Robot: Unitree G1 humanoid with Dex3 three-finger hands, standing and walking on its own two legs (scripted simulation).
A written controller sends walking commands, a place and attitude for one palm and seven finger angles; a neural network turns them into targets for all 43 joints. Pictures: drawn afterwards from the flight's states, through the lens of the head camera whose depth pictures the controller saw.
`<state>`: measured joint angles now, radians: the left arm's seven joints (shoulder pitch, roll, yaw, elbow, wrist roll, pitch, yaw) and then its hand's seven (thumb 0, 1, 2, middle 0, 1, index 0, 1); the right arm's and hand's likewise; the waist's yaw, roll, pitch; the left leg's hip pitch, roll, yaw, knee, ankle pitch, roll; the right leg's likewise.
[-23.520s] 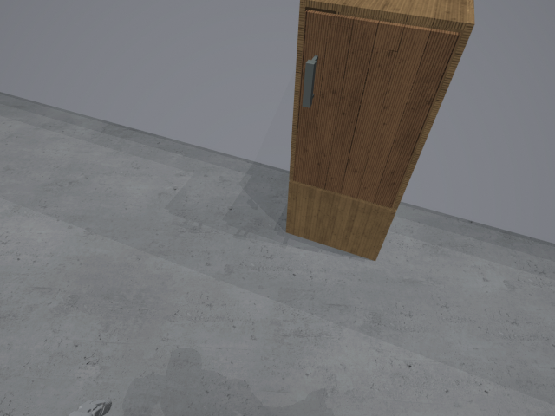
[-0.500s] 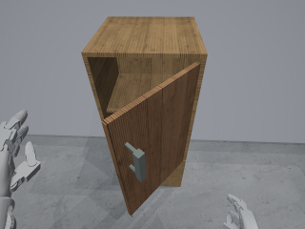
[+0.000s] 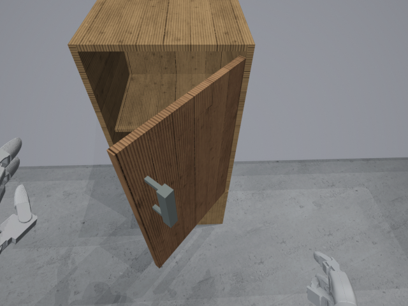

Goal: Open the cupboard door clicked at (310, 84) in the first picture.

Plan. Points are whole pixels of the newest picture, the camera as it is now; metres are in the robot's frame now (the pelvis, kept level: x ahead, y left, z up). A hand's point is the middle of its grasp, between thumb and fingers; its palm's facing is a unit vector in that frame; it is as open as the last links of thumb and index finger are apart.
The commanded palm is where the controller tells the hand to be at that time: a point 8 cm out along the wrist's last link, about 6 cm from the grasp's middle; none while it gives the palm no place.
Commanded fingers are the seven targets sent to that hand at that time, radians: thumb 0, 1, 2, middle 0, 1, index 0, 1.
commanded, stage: step back with the hand held close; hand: left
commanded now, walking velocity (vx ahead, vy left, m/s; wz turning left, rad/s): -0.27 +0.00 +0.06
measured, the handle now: (160, 201) +0.31 +0.12 +0.01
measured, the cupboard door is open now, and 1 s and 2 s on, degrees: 49 49 49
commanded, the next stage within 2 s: stop stepping back and stand still in 0.76 s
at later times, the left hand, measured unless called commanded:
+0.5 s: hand out of the picture +0.09 +0.32 +0.16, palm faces +0.50 -0.72 -0.48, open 7.4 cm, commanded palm +0.03 +0.35 +0.18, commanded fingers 0.00 0.90 0.90 -0.20 -0.30 -0.20 -0.30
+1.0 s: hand out of the picture +0.00 +0.35 +0.16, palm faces +0.44 -0.83 -0.35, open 7.4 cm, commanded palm -0.05 +0.38 +0.18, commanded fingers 0.00 0.90 0.90 -0.20 -0.30 -0.20 -0.30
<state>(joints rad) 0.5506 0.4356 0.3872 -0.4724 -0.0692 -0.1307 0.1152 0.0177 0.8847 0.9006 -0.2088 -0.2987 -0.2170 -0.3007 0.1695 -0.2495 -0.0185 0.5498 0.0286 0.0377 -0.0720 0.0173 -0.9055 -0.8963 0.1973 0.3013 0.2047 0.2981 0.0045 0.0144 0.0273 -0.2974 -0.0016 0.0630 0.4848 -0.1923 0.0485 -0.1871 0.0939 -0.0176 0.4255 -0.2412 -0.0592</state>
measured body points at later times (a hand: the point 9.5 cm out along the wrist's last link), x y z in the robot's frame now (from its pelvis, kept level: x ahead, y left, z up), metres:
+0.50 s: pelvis -0.09 +0.04 -0.01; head -0.06 +0.06 +0.43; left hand +0.06 +0.36 +0.18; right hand +0.11 -0.17 -0.10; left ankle +0.04 +0.09 -0.74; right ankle -0.18 -0.08 -0.74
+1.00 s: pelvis -0.19 +0.08 -0.02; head -0.20 +0.13 +0.43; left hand -0.03 +0.39 +0.17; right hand -0.03 -0.18 -0.07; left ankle -0.16 +0.15 -0.75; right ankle -0.18 -0.08 -0.73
